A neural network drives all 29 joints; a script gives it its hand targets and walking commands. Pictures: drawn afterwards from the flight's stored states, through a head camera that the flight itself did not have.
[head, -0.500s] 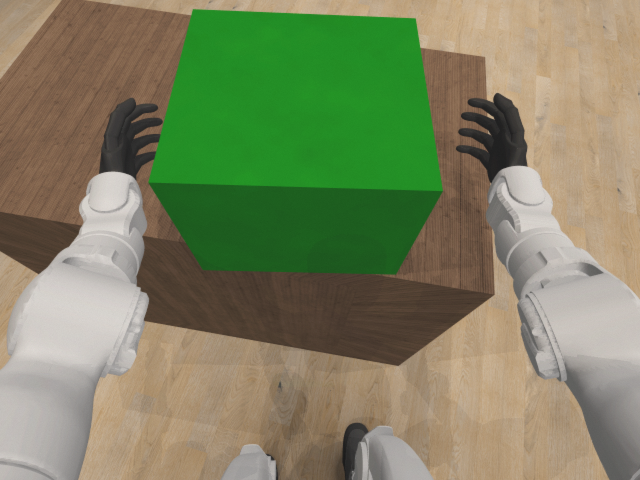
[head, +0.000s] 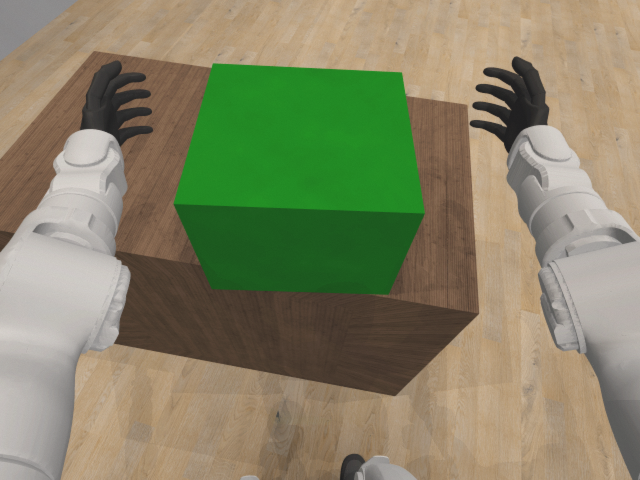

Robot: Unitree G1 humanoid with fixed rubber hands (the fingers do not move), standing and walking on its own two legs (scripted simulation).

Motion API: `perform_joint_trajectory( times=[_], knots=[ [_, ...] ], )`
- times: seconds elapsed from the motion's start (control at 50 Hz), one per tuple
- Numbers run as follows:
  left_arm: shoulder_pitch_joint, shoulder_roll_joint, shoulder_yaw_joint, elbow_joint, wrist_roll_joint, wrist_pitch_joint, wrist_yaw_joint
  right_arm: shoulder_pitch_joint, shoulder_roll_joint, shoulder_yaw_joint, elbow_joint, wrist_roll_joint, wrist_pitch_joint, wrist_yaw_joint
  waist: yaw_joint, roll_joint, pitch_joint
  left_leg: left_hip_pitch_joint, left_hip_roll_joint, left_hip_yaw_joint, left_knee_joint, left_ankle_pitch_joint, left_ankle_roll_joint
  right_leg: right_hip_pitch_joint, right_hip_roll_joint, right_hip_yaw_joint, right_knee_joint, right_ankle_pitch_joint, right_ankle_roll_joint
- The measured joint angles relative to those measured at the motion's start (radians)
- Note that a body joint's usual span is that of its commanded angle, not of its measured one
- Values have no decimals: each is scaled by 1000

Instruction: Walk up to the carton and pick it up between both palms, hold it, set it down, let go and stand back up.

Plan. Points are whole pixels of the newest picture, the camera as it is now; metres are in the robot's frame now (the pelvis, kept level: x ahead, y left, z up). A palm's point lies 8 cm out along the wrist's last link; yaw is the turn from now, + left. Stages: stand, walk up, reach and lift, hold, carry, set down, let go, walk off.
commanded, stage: set down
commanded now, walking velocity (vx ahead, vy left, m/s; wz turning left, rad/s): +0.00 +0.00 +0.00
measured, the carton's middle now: (304, 183) +0.52 +0.02 +0.01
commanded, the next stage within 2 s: none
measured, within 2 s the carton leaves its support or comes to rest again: neither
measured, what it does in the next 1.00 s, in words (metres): stands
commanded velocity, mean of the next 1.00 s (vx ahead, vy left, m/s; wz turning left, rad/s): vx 0.00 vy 0.00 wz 0.00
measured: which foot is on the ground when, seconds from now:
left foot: down 0.00-1.00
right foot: down 0.00-1.00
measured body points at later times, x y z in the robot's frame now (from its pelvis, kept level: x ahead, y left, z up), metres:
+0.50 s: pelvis +0.01 +0.01 +0.02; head +0.06 +0.01 +0.46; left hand +0.48 +0.26 +0.15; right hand +0.47 -0.24 +0.15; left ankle +0.00 +0.13 -0.71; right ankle +0.06 -0.10 -0.71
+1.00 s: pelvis +0.01 +0.01 +0.02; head +0.07 +0.01 +0.47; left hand +0.44 +0.26 +0.11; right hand +0.43 -0.23 +0.10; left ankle +0.00 +0.13 -0.71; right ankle +0.06 -0.10 -0.71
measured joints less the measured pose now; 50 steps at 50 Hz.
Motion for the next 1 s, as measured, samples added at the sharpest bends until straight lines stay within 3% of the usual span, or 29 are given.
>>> perform_joint_trajectory(
  times=[0.2,0.42,0.5,0.56,0.64,0.7,0.76,0.82,0.92,1.0],
  knots=[
    [47,17,47,-134,30,88,0,54,-12,-19,-93,-9,51,-12,-1,9,34,95,2,-4,-77,25,2,106,6,-6,-94,32,6],
    [264,-28,194,-337,165,154,-17,258,-10,7,-234,-1,55,-36,22,18,111,301,7,12,-180,47,8,312,18,7,-208,65,13],
    [153,13,59,-216,0,153,32,199,-5,-103,-236,-88,135,-1,16,1,58,191,-11,14,-126,37,20,184,-3,12,-113,32,10],
    [29,42,6,-170,-42,141,58,78,-9,-123,-201,-124,144,22,16,-12,43,114,-14,14,-93,33,12,101,-9,15,-70,24,6],
    [-28,28,72,-110,68,129,8,-26,20,-45,-69,-88,120,-1,10,-4,56,125,-4,-2,-112,40,3,129,3,-2,-111,37,2],
    [59,-12,153,-126,168,101,-45,40,45,-29,-32,-62,58,-44,13,-2,74,193,1,-10,-160,54,0,207,10,-11,-175,55,6],
    [209,-45,230,-205,237,62,-57,179,58,-30,-79,-51,-18,-67,25,1,94,259,3,-5,-186,58,-1,276,15,-7,-212,61,11],
    [358,-59,277,-312,251,40,-39,321,60,-31,-170,-46,-54,-68,40,13,118,304,8,8,-192,49,1,320,20,5,-225,61,14],
    [489,-43,266,-454,165,46,-7,473,44,-67,-358,-64,-29,-59,53,40,126,300,10,18,-178,37,11,315,23,15,-220,65,19],
    [477,-29,236,-474,113,61,-1,476,35,-85,-424,-90,3,-53,50,45,111,274,4,24,-164,40,16,284,17,22,-200,66,20]
  ],
)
